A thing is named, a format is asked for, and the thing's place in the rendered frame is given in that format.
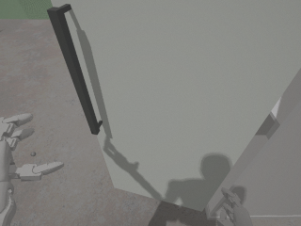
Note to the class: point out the handle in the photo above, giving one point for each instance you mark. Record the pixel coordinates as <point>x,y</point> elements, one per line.
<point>63,35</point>

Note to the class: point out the robot left hand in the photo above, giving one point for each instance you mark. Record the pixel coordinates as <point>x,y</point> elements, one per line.
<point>8,144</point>

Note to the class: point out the robot right hand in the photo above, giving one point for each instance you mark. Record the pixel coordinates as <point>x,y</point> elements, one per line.
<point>239,216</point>

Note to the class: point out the fridge door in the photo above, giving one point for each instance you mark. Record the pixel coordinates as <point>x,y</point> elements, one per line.
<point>182,86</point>

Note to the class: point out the robot left forearm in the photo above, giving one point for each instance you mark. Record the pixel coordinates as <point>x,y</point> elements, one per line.
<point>8,205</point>

